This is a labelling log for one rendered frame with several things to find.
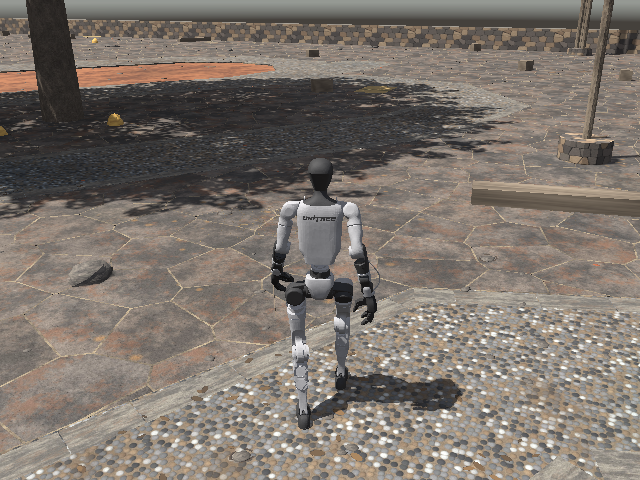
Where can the robot head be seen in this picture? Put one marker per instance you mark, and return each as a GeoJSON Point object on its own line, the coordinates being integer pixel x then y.
{"type": "Point", "coordinates": [320, 171]}

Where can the left robot hand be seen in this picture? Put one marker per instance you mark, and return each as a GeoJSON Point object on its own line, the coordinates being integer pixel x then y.
{"type": "Point", "coordinates": [284, 277]}

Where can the robot left upper arm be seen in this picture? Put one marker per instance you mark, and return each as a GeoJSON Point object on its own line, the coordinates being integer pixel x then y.
{"type": "Point", "coordinates": [288, 211]}

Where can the robot left forearm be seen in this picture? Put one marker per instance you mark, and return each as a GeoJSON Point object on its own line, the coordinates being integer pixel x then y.
{"type": "Point", "coordinates": [277, 261]}

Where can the robot right forearm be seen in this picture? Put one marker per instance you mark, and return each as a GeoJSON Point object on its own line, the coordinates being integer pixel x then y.
{"type": "Point", "coordinates": [363, 273]}

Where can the right robot thigh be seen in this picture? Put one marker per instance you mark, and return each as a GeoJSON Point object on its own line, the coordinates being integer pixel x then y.
{"type": "Point", "coordinates": [343, 295]}

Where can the right robot hand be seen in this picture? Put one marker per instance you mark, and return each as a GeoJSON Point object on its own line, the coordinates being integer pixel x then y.
{"type": "Point", "coordinates": [371, 308]}

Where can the robot right upper arm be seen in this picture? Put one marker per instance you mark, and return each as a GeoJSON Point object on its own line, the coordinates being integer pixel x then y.
{"type": "Point", "coordinates": [352, 212]}

